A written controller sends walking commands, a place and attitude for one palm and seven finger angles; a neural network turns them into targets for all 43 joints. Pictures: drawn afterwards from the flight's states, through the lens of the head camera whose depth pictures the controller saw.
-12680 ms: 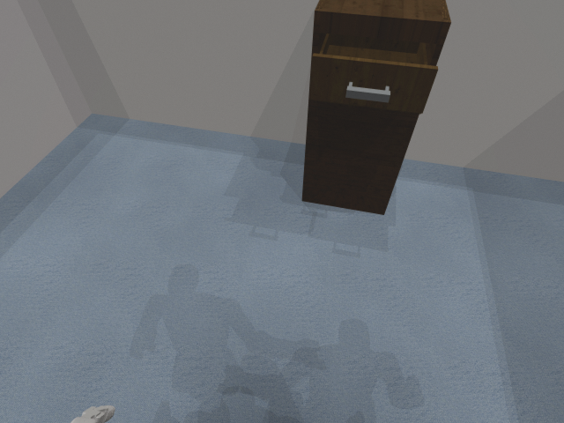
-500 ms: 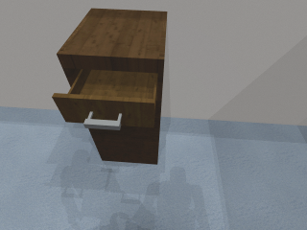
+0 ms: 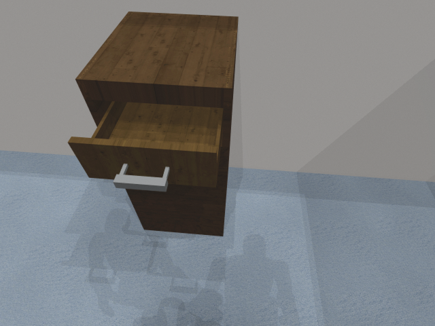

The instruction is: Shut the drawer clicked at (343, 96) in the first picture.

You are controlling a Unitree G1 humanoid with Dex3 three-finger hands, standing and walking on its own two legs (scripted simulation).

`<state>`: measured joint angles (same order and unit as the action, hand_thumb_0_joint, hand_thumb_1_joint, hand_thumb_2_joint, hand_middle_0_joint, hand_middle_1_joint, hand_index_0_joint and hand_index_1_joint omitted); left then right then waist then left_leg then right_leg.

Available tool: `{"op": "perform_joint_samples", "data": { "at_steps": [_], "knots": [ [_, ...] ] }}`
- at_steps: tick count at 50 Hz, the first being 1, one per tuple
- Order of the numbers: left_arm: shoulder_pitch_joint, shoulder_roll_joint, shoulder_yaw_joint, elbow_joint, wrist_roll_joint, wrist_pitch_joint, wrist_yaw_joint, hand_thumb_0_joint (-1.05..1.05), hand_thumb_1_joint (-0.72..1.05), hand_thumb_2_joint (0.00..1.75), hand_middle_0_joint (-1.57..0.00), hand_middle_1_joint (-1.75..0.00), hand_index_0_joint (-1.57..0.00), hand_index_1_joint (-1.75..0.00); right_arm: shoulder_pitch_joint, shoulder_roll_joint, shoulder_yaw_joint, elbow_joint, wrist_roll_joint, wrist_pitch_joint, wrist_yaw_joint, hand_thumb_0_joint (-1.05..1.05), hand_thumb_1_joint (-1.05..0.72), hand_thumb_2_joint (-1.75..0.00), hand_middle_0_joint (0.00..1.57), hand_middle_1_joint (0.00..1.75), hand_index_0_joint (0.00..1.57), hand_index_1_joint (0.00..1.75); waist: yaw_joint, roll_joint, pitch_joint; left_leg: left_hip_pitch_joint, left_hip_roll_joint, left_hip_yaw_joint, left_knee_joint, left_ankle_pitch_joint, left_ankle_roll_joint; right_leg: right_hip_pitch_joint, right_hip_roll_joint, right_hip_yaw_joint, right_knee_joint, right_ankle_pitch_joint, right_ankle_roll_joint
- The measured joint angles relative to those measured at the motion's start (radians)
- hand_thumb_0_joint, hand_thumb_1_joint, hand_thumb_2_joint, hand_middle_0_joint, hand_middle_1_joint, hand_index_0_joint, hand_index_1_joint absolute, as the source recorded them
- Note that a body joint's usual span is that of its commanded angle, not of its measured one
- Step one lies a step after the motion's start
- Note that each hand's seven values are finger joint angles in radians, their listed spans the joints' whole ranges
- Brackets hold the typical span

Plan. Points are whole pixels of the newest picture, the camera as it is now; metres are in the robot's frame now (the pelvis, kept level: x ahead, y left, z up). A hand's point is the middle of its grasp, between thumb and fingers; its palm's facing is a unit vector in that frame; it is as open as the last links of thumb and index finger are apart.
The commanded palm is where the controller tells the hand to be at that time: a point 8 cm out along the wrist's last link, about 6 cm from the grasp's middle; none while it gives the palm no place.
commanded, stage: raise the hand and make a fist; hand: left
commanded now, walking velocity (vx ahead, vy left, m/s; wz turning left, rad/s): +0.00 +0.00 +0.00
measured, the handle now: (143, 176) +0.45 +0.21 -0.05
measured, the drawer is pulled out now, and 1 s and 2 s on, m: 0.16 0.16 0.16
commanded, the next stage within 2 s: bring the fist close to the handle in 1.86 s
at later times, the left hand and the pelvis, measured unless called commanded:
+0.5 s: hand (122, 313) +0.15 +0.18 -0.04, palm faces +0.02 -1.00 -0.03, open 5.4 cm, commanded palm +0.15 +0.23 -0.03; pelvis -0.05 -0.01 -0.09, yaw +3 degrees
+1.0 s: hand (124, 268) +0.21 +0.18 +0.00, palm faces -0.07 -1.00 -0.02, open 3.2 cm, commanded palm +0.20 +0.24 +0.02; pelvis -0.06 +0.02 -0.05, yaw +1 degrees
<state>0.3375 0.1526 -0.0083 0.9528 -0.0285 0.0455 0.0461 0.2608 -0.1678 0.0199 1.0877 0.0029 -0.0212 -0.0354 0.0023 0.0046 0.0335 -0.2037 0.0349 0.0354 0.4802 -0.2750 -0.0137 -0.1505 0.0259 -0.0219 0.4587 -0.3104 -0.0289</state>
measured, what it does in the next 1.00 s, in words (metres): lowers itself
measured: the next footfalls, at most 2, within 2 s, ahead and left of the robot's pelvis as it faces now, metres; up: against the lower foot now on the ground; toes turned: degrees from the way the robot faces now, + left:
none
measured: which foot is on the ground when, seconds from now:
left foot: down 0.00-1.00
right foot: down 0.00-1.00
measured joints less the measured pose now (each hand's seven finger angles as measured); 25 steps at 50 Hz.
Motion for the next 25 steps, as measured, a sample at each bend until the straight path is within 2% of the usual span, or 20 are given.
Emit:
{"op": "perform_joint_samples", "data": {
  "at_steps": [1, 2, 4, 6, 9, 12, 14, 15, 17, 21, 25],
  "knots": [
    [0.064, 0.012, 0.015, -0.189, -0.03, 0.025, 0.01, 0.03, 0.94, 0.9, -0.21, -0.3, -0.2, -0.3, 0.024, -0.005, 0.0, -0.047, 0.007, -0.043, -0.014, 0.02, -0.93, -0.89, 0.2, 0.3, 0.2, 0.3, 0.006, -0.003, 0.001, 0.003, -0.002, 0.004, -0.003, -0.006, -0.001, -0.009, -0.002, 0.004, 0.016, -0.006, -0.001],
    [0.118, 0.025, 0.018, -0.354, -0.055, 0.005, 0.03, 0.04, 0.95, 0.9, -0.21, -0.3, -0.21, -0.31, 0.045, -0.01, -0.006, -0.089, 0.018, -0.093, -0.027, 0.02, -0.93, -0.89, 0.2, 0.3, 0.2, 0.3, 0.008, -0.006, -0.006, -0.003, -0.01, 0.005, -0.002, -0.006, -0.002, -0.022, -0.01, 0.005, 0.038, -0.017, -0.001],
    [0.161, 0.034, 0.019, -0.598, -0.096, -0.044, 0.051, 0.04, 0.96, 0.9, -0.22, -0.32, -0.22, -0.32, 0.062, -0.032, -0.021, -0.162, 0.031, -0.176, -0.041, 0.02, -0.92, -0.89, 0.2, 0.3, 0.2, 0.3, -0.007, 0.011, -0.025, -0.037, -0.025, -0.014, 0.028, -0.008, 0.001, -0.048, -0.026, -0.014, 0.075, -0.04, 0.002],
    [0.134, 0.027, 0.039, -0.731, -0.118, -0.129, 0.029, 0.04, 0.95, 0.9, -0.24, -0.34, -0.23, -0.34, 0.044, -0.059, -0.035, -0.226, 0.02, -0.224, -0.043, 0.02, -0.92, -0.89, 0.2, 0.3, 0.2, 0.3, -0.028, 0.031, -0.06, -0.112, -0.036, -0.034, 0.09, -0.023, 0.006, -0.112, -0.037, -0.035, 0.131, -0.062, 0.006],
    [0.046, 0.005, 0.075, -0.788, -0.149, -0.314, -0.078, 0.03, 0.94, 0.9, -0.27, -0.38, -0.27, -0.38, -0.014, -0.082, -0.059, -0.32, 0.005, -0.259, -0.024, 0.02, -0.92, -0.89, 0.2, 0.3, 0.2, 0.29, -0.031, 0.03, -0.122, -0.265, -0.038, -0.032, 0.215, -0.061, 0.005, -0.271, -0.043, -0.033, 0.269, -0.107, 0.004],
    [-0.011, -0.015, 0.081, -0.793, -0.183, -0.499, -0.255, 0.02, 0.93, 0.9, -0.32, -0.43, -0.31, -0.43, -0.076, -0.09, -0.078, -0.417, 0.0, -0.275, 0.005, 0.02, -0.91, -0.89, 0.2, 0.3, 0.2, 0.29, -0.02, 0.001, -0.163, -0.418, -0.029, -0.02, 0.361, -0.113, -0.002, -0.433, -0.04, -0.02, 0.425, -0.16, -0.003],
    [-0.023, -0.013, 0.082, -0.794, -0.188, -0.561, -0.361, 0.01, 0.92, 0.9, -0.35, -0.47, -0.35, -0.47, -0.109, -0.095, -0.087, -0.484, 0.004, -0.269, 0.018, 0.02, -0.91, -0.89, 0.2, 0.3, 0.2, 0.29, -0.011, -0.021, -0.175, -0.501, -0.026, -0.014, 0.453, -0.147, -0.004, -0.517, -0.039, -0.012, 0.514, -0.156, -0.005],
    [-0.02, -0.01, 0.083, -0.798, -0.193, -0.561, -0.393, 0.01, 0.92, 0.9, -0.37, -0.49, -0.37, -0.49, -0.121, -0.097, -0.089, -0.516, 0.007, -0.259, 0.019, 0.02, -0.91, -0.89, 0.2, 0.3, 0.2, 0.29, -0.006, -0.029, -0.177, -0.531, -0.025, -0.014, 0.493, -0.162, -0.009, -0.548, -0.038, -0.011, 0.557, -0.177, -0.007],
    [0.002, -0.005, 0.086, -0.81, -0.209, -0.517, -0.417, 0.01, 0.91, 0.9, -0.42, -0.53, -0.41, -0.53, -0.135, -0.1, -0.09, -0.573, 0.016, -0.232, 0.015, 0.01, -0.91, -0.89, 0.2, 0.3, 0.2, 0.29, 0.006, -0.032, -0.179, -0.576, -0.02, -0.022, 0.552, -0.165, -0.006, -0.588, -0.032, -0.017, 0.619, -0.233, -0.011],
    [0.056, 0.018, 0.104, -0.871, -0.207, -0.443, -0.36, 0.01, 0.9, 0.9, -0.5, -0.61, -0.49, -0.61, -0.135, -0.089, -0.074, -0.633, 0.019, -0.204, -0.004, 0.01, -0.91, -0.89, 0.2, 0.3, 0.2, 0.29, 0.025, -0.021, -0.168, -0.626, -0.01, -0.052, 0.633, -0.216, -0.011, -0.617, -0.021, -0.046, 0.668, -0.257, -0.018],
    [0.049, 0.055, 0.118, -0.953, -0.206, -0.449, -0.326, 0.02, 0.9, 0.9, -0.58, -0.7, -0.57, -0.7, -0.111, -0.067, -0.032, -0.614, 0.01, -0.203, -0.013, 0.01, -0.91, -0.89, 0.2, 0.3, 0.2, 0.3, 0.032, 0.003, -0.159, -0.66, -0.004, -0.088, 0.666, -0.218, -0.014, -0.627, -0.012, -0.08, 0.67, -0.254, -0.021]
  ]
}}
